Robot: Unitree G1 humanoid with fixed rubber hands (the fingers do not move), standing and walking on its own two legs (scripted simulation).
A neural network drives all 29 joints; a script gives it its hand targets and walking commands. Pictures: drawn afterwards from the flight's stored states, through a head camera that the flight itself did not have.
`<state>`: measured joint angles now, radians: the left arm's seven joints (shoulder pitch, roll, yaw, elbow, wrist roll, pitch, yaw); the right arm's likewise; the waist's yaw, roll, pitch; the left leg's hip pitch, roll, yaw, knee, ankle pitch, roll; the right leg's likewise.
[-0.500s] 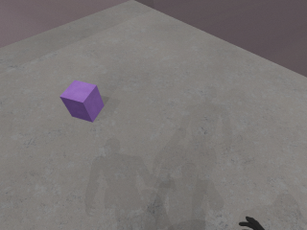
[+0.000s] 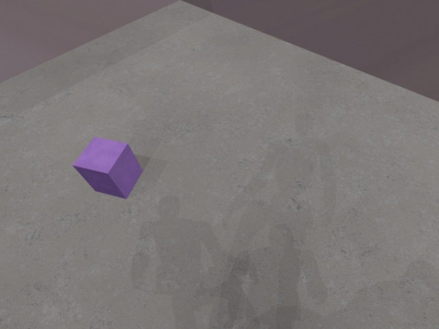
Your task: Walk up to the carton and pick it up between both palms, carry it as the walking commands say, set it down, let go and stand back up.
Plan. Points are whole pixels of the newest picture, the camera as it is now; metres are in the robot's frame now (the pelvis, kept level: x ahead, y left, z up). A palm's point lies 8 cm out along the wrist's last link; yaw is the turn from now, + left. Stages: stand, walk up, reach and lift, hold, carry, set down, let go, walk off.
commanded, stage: walk up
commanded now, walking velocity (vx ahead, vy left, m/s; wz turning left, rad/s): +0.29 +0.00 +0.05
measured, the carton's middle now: (110, 168) +0.96 +0.68 -0.65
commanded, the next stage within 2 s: none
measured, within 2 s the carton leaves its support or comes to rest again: neither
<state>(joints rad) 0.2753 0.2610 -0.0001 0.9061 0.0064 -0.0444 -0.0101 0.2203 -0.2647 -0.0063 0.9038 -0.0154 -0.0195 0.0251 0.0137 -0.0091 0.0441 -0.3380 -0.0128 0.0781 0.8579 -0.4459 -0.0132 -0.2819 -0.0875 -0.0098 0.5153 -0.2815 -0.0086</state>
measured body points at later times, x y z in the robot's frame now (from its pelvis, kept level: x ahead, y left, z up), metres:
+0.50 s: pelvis +0.12 +0.06 -0.01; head +0.15 +0.05 +0.44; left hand +0.19 +0.32 -0.14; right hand +0.21 -0.20 -0.15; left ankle +0.12 +0.15 -0.74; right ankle +0.07 -0.10 -0.70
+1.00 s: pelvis +0.12 +0.04 -0.02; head +0.17 +0.05 +0.43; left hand +0.15 +0.31 -0.16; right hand +0.29 -0.19 -0.14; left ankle +0.10 +0.17 -0.73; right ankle +0.15 -0.10 -0.74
